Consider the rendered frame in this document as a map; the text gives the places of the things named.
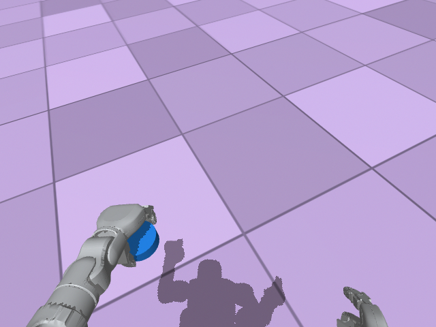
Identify left robot hand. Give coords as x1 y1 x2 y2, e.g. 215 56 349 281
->
97 204 157 267

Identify left robot arm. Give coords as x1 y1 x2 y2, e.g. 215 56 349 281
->
26 226 127 327

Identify right robot hand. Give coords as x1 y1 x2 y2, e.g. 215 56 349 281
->
337 287 388 327

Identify tin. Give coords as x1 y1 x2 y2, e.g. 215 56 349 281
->
127 221 159 262

